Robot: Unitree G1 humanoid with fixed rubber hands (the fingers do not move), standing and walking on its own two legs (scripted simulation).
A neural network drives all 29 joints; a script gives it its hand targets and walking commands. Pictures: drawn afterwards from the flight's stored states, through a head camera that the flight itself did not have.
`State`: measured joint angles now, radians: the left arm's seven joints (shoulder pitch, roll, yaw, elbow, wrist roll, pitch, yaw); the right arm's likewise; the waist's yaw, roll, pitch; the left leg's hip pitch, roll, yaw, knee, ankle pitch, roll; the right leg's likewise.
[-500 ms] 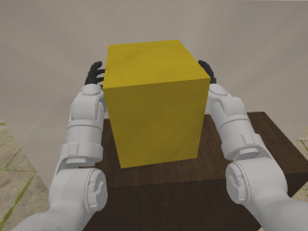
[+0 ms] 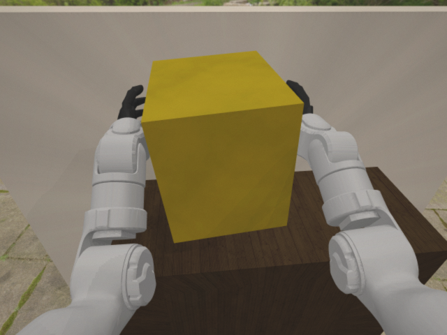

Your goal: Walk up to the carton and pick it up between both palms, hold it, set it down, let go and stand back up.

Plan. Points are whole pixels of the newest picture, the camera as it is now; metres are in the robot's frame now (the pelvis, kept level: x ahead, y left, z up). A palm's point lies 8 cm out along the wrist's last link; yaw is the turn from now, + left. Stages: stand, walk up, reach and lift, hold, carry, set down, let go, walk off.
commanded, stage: hold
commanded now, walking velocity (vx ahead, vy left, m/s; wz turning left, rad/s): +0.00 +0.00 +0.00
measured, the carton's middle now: (217, 140) +0.39 -0.01 +0.22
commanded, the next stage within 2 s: none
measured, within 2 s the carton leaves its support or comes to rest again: neither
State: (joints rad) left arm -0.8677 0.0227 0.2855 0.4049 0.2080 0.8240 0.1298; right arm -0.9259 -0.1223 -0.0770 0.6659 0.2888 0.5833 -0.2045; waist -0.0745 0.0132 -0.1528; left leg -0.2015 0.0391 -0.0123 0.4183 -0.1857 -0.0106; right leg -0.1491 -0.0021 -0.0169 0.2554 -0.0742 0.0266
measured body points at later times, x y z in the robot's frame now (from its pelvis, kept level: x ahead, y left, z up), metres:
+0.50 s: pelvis +0.00 +0.00 +0.00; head -0.07 +0.01 +0.44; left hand +0.40 +0.14 +0.25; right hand +0.40 -0.15 +0.25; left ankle +0.03 +0.12 -0.75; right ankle +0.04 -0.14 -0.75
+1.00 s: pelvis +0.00 +0.00 +0.00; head -0.07 +0.01 +0.44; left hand +0.40 +0.14 +0.26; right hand +0.39 -0.15 +0.26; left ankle +0.03 +0.12 -0.75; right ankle +0.04 -0.14 -0.75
